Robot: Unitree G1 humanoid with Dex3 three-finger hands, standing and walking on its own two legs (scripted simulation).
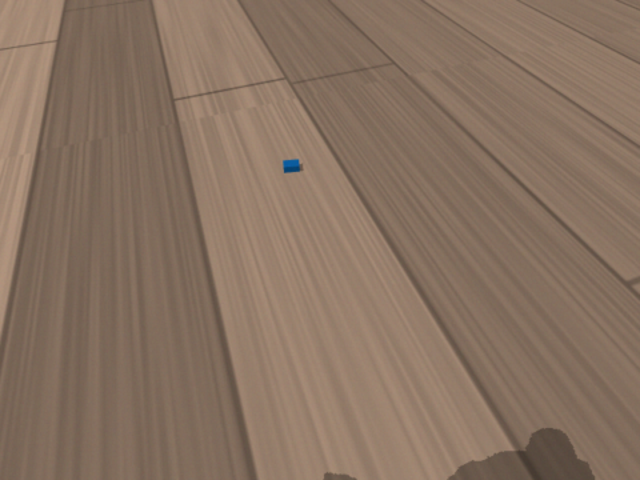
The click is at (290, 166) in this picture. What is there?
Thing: small box
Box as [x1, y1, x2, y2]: [283, 159, 299, 172]
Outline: 298,159 284,160 284,172 299,171
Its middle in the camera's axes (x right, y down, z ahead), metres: -0.14 -0.39 +1.96
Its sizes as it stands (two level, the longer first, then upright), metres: 0.078 0.055 0.034
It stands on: the floor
